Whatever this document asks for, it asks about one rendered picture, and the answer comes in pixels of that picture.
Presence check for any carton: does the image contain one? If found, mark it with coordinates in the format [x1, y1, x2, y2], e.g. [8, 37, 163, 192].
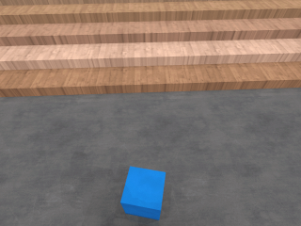
[120, 166, 166, 220]

